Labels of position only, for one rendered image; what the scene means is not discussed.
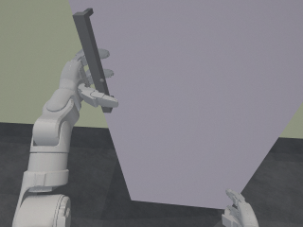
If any robot left upper arm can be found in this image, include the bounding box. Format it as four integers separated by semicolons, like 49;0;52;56
14;194;71;227

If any right robot hand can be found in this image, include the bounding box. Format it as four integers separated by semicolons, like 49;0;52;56
222;188;259;227

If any fridge door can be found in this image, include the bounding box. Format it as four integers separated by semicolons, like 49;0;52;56
68;0;303;210

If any handle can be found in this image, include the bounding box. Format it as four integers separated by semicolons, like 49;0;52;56
72;8;114;114

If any left robot hand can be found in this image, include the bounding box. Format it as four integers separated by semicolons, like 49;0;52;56
59;48;118;108

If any robot left forearm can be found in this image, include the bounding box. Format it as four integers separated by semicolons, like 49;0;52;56
11;88;81;227

